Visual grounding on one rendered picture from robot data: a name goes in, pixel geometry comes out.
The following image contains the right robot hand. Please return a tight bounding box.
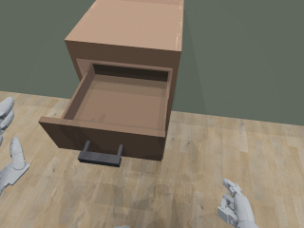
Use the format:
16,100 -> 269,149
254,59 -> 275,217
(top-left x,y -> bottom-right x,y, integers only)
218,178 -> 256,228

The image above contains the handle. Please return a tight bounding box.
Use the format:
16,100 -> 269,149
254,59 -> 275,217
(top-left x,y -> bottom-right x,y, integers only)
78,141 -> 124,168

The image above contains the drawer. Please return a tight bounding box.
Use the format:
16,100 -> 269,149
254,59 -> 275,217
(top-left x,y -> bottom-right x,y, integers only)
38,62 -> 171,162

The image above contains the left robot hand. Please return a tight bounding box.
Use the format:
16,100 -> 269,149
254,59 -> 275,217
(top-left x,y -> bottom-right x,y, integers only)
0,96 -> 29,196

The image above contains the cabinet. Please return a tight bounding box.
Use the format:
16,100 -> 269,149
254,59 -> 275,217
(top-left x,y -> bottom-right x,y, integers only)
65,0 -> 184,160

